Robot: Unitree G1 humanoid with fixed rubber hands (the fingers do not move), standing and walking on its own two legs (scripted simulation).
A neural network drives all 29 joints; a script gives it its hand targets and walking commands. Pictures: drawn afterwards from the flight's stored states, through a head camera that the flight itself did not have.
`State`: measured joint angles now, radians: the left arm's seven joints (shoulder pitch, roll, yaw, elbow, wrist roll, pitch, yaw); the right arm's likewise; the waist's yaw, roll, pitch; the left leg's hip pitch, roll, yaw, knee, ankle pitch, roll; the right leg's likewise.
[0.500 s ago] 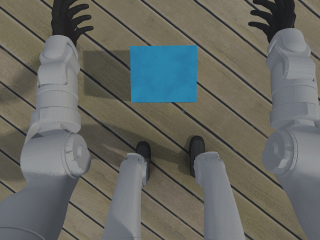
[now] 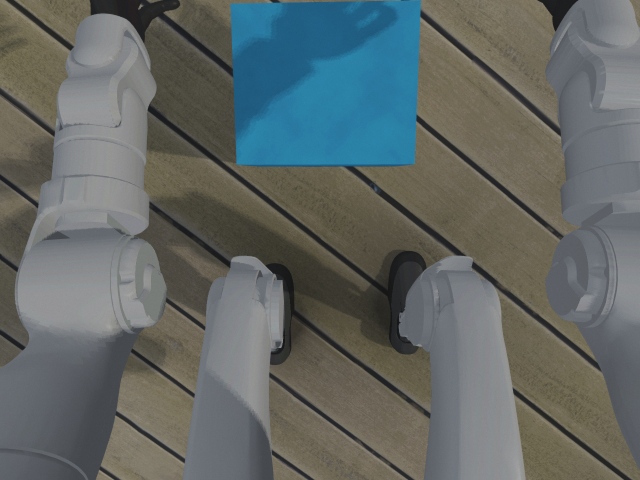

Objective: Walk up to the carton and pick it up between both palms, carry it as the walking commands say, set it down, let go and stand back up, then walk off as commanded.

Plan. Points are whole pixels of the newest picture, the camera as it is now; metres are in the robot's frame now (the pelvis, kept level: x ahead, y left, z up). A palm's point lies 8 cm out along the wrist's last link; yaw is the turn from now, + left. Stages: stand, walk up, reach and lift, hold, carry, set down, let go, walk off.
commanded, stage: reach and lift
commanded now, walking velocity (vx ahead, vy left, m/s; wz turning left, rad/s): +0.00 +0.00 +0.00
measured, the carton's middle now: (326, 98) +0.52 +0.02 -0.39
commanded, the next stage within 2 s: none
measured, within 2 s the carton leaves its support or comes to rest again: neither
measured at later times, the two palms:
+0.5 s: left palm (186, 64) +0.54 +0.20 -0.26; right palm (504, 54) +0.54 -0.20 -0.26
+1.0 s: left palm (204, 74) +0.54 +0.20 -0.32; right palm (483, 69) +0.54 -0.20 -0.32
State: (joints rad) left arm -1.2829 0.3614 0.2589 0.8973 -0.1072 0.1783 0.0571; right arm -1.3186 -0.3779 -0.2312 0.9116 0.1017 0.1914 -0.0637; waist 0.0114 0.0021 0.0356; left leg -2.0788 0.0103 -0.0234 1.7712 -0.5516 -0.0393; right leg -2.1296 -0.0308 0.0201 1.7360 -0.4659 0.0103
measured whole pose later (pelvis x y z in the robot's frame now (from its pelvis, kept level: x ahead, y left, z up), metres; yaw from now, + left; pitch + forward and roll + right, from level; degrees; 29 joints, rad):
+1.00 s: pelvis -0.02 +0.01 -0.13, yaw +0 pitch +34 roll +0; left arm -1.59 0.43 0.05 1.19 -0.26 0.07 0.10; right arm -1.60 -0.47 -0.06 1.22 0.26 0.06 -0.08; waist 0.00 0.03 0.51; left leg -2.23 -0.03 -0.04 2.28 -0.64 -0.04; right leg -2.28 -0.04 0.04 2.23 -0.54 0.03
